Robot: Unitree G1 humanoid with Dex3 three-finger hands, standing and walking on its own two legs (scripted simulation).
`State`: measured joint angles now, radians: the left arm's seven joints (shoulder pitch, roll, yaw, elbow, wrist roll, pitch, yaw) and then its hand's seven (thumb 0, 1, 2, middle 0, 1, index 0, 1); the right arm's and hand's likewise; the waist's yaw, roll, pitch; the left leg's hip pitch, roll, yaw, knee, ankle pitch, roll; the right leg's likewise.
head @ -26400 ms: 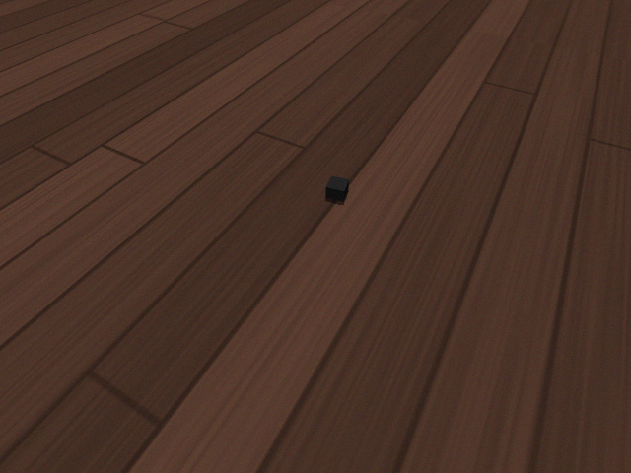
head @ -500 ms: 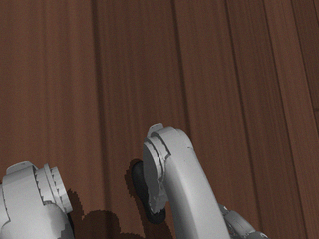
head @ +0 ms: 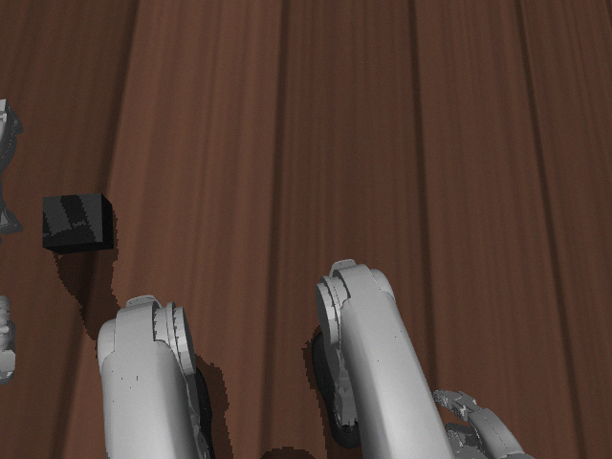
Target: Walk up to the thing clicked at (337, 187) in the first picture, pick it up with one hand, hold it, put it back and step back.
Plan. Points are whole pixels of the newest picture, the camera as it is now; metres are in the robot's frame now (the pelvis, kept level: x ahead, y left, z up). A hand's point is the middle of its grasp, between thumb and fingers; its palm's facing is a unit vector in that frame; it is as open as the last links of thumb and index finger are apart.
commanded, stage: withdraw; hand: left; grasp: from above
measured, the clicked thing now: (80, 224) +0.47 +0.30 -0.32
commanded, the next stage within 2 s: home in 0.40 s
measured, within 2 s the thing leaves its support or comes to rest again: neither
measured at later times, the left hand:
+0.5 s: hand (32, 190) +0.48 +0.31 -0.17, palm faces -0.33 -0.04 -0.94, open 13.6 cm
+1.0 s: hand out of the picture +0.37 +0.30 -0.02, palm faces -0.30 -0.50 -0.81, open 8.3 cm
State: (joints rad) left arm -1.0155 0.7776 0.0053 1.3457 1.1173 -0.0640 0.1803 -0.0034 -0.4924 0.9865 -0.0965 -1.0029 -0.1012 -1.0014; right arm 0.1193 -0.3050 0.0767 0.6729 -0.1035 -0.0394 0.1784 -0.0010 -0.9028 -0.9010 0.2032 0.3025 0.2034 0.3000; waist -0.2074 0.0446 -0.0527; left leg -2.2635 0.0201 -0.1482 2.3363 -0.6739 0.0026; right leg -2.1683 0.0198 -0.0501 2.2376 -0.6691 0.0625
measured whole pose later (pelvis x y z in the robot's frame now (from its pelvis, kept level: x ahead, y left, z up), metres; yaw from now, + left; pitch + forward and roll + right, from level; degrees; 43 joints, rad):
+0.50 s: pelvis -0.01 +0.00 -0.03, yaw +0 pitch +32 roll -9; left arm -1.04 0.82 0.11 1.44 1.33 -0.24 0.42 0.00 -0.43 0.94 -0.15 -0.94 -0.16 -0.94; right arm 0.14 -0.28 0.10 0.70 -0.16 -0.01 0.12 0.00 -0.90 -0.90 0.20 0.30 0.20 0.30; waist -0.26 -0.02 -0.02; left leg -2.37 0.00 -0.16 2.41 -0.62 -0.01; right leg -2.26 0.01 -0.05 2.32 -0.64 0.05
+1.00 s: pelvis +0.00 +0.00 +0.09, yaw +4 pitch +34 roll -7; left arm -0.41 0.57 0.10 0.56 0.67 -0.01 -0.01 0.00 0.67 0.88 -0.22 -0.35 -0.22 -0.35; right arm 0.17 -0.29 -0.03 0.62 -0.02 0.06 0.06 0.00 -0.90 -0.90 0.20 0.30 0.20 0.30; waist -0.08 0.04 -0.16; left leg -2.00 0.02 -0.11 2.05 -0.66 0.00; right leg -1.92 -0.01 -0.04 1.98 -0.66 0.05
